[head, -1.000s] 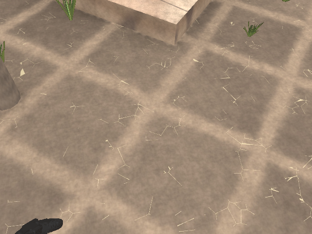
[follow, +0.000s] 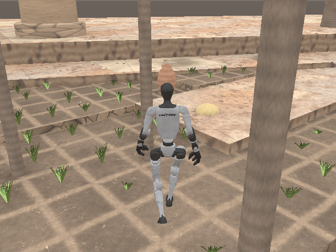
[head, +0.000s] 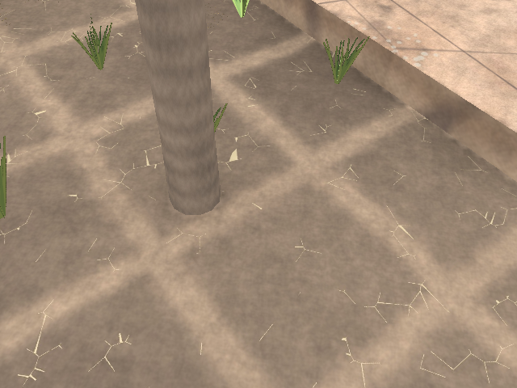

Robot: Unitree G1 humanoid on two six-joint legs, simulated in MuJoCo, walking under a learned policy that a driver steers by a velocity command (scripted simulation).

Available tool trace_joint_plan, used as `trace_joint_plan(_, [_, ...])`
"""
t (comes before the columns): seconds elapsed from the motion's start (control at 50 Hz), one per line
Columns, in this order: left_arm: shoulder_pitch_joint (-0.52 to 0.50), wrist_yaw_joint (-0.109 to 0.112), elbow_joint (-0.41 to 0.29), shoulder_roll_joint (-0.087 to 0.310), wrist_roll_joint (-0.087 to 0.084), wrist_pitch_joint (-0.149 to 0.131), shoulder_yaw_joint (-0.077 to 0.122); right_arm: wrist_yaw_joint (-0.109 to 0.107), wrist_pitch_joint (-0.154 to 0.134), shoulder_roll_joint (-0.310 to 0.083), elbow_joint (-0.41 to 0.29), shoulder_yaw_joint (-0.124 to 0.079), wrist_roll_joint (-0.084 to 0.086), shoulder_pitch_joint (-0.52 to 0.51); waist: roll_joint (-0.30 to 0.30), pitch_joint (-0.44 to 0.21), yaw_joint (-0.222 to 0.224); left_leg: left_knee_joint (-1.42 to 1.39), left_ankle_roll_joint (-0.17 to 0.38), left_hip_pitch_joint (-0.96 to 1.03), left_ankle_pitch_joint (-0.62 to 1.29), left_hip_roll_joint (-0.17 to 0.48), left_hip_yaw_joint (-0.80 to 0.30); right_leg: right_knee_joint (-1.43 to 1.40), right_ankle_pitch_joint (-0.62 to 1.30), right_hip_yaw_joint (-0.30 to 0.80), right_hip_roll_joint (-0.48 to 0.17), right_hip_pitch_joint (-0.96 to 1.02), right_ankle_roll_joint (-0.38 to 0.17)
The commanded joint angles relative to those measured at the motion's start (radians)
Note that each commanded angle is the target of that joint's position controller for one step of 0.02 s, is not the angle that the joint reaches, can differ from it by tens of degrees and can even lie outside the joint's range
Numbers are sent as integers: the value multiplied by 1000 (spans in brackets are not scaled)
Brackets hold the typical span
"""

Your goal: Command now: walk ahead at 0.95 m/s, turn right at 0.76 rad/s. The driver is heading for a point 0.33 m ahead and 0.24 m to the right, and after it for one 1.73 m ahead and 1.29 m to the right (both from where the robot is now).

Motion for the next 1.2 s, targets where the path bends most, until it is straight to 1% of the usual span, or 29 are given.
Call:
trace_joint_plan(0.02, [252, 31, 22, 286, -3, 14, 98, 28, -66, -68, -269, 3, 11, -206, -169, -179, 76, 853, 8, -982, -42, -89, -320, -417, -273, 1005, -328, 815, -292])
trace_joint_plan(0.06, [247, 46, 38, 162, 6, 1, 75, 33, -92, -136, -262, 2, 3, -245, 92, -18, 16, 634, 25, -937, 70, 27, -345, -537, -319, 925, -323, 571, -197])
trace_joint_plan(0.08, [215, 50, 38, 149, 10, -13, 67, 28, -80, -129, -262, 8, -14, -262, 134, 34, -27, 553, 10, -879, 62, 59, -336, -537, -224, 824, -278, 439, -163])
trace_joint_plan(0.14, [183, 52, 29, 148, 0, -54, 54, 32, -13, -108, -273, 25, -37, -271, 114, 98, -80, 368, -41, -779, 53, 114, -282, -575, -85, 626, -171, 188, -135])
trace_joint_plan(0.2, [168, 53, 12, 167, 1, -68, 62, 52, -11, -84, -355, 44, -10, -462, 55, 136, -20, 35, -70, -677, 288, 112, -213, -612, 79, 519, -90, 71, -90])
trace_joint_plan(0.28, [254, 48, 44, 204, -14, -68, 77, 45, -14, -82, -385, 47, 20, -566, -25, 51, 68, -251, -49, -590, 480, 42, -199, -530, 383, 528, -108, 274, -9])
trace_joint_plan(0.3, [267, 48, 59, 201, -28, -70, 79, 47, -10, -72, -385, 49, 11, -559, -38, 29, 69, -319, -33, -531, 504, 21, -193, -495, 467, 520, -106, 313, 8])
trace_joint_plan(0.36, [224, 49, 53, 258, -10, -74, 91, 19, -22, -185, -318, -6, 13, -326, -51, -132, -54, -345, -1, -232, 287, -41, -202, -171, 821, 550, -122, 408, 65])
trace_joint_plan(0.38, [140, 46, 32, 261, 1, -80, 88, 3, -34, -233, -266, -30, 23, -114, -33, -223, -189, -325, 14, -3, 213, 12, -238, 70, 747, 522, -92, 306, 80])
trace_joint_plan(0.4, [106, 49, 1, 141, 8, -92, 58, -20, -43, -306, -228, -62, -3, 120, 86, -368, -268, -327, 43, 230, -157, 234, -451, 417, 346, 441, -38, 156, 77])
trace_joint_plan(0.42, [241, 47, -65, 2, -49, -90, 13, -11, -43, -376, -238, -74, -40, 30, 476, -518, -113, -561, 157, 393, -418, 537, -1096, 699, -265, 321, 51, -128, 108])
trace_joint_plan(0.44, [185, 58, -35, 97, -21, -67, 15, -2, -33, -284, -247, -77, -24, -90, 302, -387, -114, -613, 170, 263, -580, 476, -1112, 741, -146, 284, -56, -255, 85])
trace_joint_plan(0.46, [78, 50, -39, 154, 6, -57, 31, -1, -25, -192, -247, -53, -7, -148, 160, -242, -128, -584, 141, 129, -449, 407, -880, 678, -56, 256, -105, -269, 88])
trace_joint_plan(0.48, [31, 37, -45, 147, 15, -50, 33, 3, -22, -149, -215, -44, -6, -147, 71, -151, -123, -583, 124, 14, -226, 365, -718, 627, -27, 243, -138, -252, 95])
trace_joint_plan(0.56, [-35, -8, -114, 33, 25, -5, -1, 9, -46, -91, -107, -24, 11, -67, 116, -19, -58, -658, 90, -155, 115, 317, -397, 581, -21, 226, -211, -260, 123])
trace_joint_plan(0.64, [-165, -28, -215, 38, 17, 20, -16, 28, -84, -128, -77, -31, 14, -121, 117, 63, -5, -748, 74, -253, 329, 291, -135, 485, 138, 184, -225, -285, 127])
trace_joint_plan(0.7, [-287, -40, -247, 36, 22, 16, -28, 28, -82, -146, -28, -35, 18, -54, 46, 165, -33, -813, 38, -255, 487, 212, 32, 218, 236, 37, -182, -202, 94])
trace_joint_plan(0.76, [-236, -38, -202, 61, 29, -2, -18, 19, -73, -233, -34, -51, 26, -20, 100, 49, 0, -609, 9, -105, 1191, 210, 95, 87, 207, -59, -70, -4, 50])
trace_joint_plan(0.82, [105, -8, -97, 141, 35, -8, 26, -1, -27, -309, -58, -75, 25, -39, 116, -123, 180, -86, 30, -131, 1434, 291, 55, 5, 96, -25, 16, 406, -19])
trace_joint_plan(0.84, [269, 13, -25, 182, 31, -10, 56, 5, -18, -293, -77, -76, 19, -60, 66, -173, 225, 230, 27, -320, 1081, 249, 41, -87, 80, 67, 9, 673, -41])
trace_joint_plan(0.86, [209, 38, -21, 280, -9, 6, 92, 22, -12, -154, -120, -46, -9, -86, -122, -123, 123, 617, -6, -653, -7, 48, 22, -80, 84, 351, -155, 789, -87])
trace_joint_plan(0.88, [194, 37, -75, 391, 25, 22, 113, 19, -30, -152, -253, -36, 18, -64, -178, -328, 66, 851, -40, -980, -159, -32, -180, -276, 20, 905, -357, 1065, -299])
trace_joint_plan(0.9, [243, 49, -83, 337, 18, 22, 114, 19, -64, -190, -269, -35, 26, -171, -4, -303, 120, 771, -26, -1040, -63, 32, -297, -430, -106, 995, -380, 1006, -265])
trace_joint_plan(0.94, [171, 64, -45, 235, 16, -11, 84, 15, -72, -179, -257, -24, 16, -220, 120, -63, 18, 567, -21, -942, -1, 103, -291, -485, -18, 853, -312, 653, -198])
trace_joint_plan(1.0, [131, 63, -24, 177, 2, -53, 58, 22, -6, -158, -256, -19, -28, -205, 126, 10, -77, 395, -57, -777, -62, 140, -287, -500, 170, 650, -206, 336, -171])
trace_joint_plan(1.06, [113, 61, -19, 181, 3, -74, 60, 37, 9, -104, -348, 4, -5, -383, 84, 90, -68, 97, -78, -666, 121, 139, -243, -561, 195, 553, -121, 109, -126])
trace_joint_plan(1.12, [128, 44, -13, 198, -12, -85, 73, 53, -8, -95, -327, 13, 20, -399, 13, 44, -28, -173, -40, -424, 474, 82, -197, -585, 320, 495, -92, 72, -50])
trace_joint_plan(1.16, [197, 42, 20, 194, -22, -86, 69, 45, -8, -89, -322, 13, 10, -440, 21, 7, 21, -264, -20, -385, 515, 62, -192, -529, 449, 492, -113, 236, -18])
trace_joint_plan(1.2, [201, 55, 50, 219, 1, -80, 69, 19, -2, -142, -261, -16, 21, -236, -21, -126, -89, -233, -4, -245, 304, -6, -178, -263, 845, 477, -134, 412, 12])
